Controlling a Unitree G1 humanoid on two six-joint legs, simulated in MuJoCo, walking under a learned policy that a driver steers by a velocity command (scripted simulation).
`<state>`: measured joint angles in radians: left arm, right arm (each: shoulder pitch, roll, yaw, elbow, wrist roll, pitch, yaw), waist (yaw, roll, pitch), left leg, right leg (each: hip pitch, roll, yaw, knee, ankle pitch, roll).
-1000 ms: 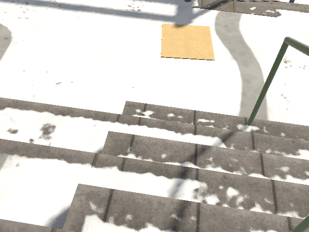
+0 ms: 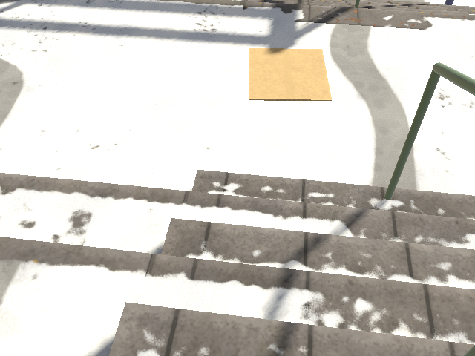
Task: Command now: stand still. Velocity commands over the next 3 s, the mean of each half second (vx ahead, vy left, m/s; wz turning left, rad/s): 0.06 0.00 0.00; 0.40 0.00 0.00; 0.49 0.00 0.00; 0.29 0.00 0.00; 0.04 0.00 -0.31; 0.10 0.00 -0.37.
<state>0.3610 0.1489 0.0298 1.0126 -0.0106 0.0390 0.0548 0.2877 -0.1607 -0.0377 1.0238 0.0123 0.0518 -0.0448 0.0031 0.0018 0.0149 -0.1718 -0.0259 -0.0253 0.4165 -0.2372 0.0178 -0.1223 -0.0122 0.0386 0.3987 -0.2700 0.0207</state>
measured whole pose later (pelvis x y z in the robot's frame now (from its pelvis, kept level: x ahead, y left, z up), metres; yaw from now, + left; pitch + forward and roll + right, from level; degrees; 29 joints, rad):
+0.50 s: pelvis +0.02 -0.01 -0.01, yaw -1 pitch +1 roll +1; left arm 0.44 0.16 0.04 1.03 -0.03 0.00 0.05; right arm 0.37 -0.17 -0.05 1.06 0.03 0.02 -0.05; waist -0.01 0.00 -0.03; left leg -0.21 -0.03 -0.02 0.51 -0.36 0.07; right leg -0.23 0.00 0.01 0.63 -0.47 -0.05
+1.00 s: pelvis +0.22 -0.01 -0.08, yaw -2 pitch +3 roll -1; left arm 0.57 0.17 0.02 1.07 -0.01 -0.07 0.05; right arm 0.02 -0.21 -0.04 0.83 0.00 -0.06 0.06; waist 0.10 0.04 -0.02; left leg -0.56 0.03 -0.02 0.57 0.39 0.08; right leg -0.05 0.05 -0.01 0.82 -0.81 -0.03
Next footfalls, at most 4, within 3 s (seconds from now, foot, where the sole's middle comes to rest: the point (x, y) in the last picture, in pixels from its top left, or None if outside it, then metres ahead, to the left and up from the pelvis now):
1.04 left None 0.38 0.10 -0.92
1.50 right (296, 352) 0.64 -0.16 -1.06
2.04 left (238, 301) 0.90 0.03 -1.20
2.58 right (314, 344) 0.67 -0.23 -1.06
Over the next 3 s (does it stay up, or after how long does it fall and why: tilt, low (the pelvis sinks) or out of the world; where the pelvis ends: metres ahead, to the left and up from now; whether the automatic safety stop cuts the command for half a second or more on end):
stays up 0.72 -0.17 -0.34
